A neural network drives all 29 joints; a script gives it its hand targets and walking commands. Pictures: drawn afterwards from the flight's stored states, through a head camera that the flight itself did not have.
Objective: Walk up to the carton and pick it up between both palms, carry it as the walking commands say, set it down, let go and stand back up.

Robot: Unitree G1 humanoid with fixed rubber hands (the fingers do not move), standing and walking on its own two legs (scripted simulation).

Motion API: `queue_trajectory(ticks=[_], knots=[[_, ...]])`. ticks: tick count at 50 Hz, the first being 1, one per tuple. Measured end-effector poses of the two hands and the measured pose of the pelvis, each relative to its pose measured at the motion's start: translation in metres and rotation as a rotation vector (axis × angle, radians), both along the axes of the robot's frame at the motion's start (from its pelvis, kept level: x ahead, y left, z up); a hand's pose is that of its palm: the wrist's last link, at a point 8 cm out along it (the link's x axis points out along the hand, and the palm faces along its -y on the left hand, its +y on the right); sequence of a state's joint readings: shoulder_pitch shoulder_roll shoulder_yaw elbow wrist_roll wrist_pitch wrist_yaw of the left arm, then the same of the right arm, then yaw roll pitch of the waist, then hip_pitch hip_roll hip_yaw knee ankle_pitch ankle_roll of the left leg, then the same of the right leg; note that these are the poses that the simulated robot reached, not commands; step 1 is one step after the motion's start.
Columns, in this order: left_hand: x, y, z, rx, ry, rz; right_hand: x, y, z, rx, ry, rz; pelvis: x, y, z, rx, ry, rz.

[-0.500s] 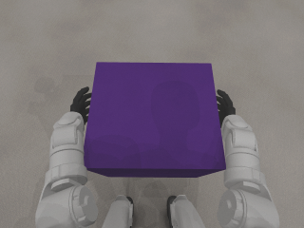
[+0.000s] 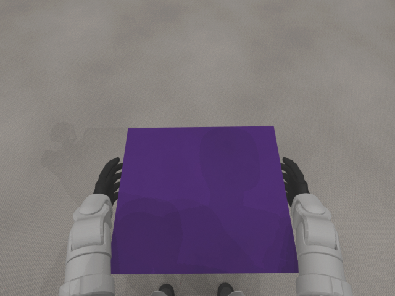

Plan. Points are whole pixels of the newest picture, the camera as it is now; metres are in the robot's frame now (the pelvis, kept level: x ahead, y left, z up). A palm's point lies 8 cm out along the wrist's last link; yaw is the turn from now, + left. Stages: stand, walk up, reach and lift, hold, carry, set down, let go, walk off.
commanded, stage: reach and lift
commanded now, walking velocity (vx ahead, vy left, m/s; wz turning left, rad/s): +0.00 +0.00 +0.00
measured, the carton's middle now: (201, 207) +0.32 +0.00 -0.11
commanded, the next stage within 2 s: hold in 1.64 s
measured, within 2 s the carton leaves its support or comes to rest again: neither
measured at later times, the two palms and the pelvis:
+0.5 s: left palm (87, 196) +0.31 +0.20 +0.03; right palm (313, 200) +0.30 -0.20 +0.03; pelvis +0.00 +0.00 +0.02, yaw +1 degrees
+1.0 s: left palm (77, 206) +0.28 +0.19 +0.07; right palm (326, 204) +0.28 -0.20 +0.06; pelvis +0.00 +0.00 +0.03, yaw +0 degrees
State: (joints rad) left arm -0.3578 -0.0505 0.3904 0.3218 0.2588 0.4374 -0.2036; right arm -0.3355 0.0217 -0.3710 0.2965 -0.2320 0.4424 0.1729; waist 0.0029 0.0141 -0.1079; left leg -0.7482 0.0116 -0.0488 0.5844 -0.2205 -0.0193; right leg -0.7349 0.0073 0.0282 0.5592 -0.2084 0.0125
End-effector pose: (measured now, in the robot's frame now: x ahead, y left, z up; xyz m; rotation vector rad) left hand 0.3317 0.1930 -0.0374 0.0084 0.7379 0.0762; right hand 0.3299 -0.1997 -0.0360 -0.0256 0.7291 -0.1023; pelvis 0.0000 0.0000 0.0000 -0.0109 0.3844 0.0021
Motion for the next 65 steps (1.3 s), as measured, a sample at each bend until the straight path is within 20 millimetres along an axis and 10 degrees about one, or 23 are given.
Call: queue_trajectory(ticks=[36,65], knots=[[-0.034,-0.001,0.094,0.006,-0.102,0.0,-0.039,0.0,0.09,-0.021,-0.079,-0.002,0.005,0.005,0.027,0.008,-0.417,0.0],[-0.037,0.001,0.108,0.022,-0.103,0.014,-0.035,0.004,0.104,-0.039,-0.069,0.016,0.007,-0.001,0.03,0.008,-0.461,0.003]])
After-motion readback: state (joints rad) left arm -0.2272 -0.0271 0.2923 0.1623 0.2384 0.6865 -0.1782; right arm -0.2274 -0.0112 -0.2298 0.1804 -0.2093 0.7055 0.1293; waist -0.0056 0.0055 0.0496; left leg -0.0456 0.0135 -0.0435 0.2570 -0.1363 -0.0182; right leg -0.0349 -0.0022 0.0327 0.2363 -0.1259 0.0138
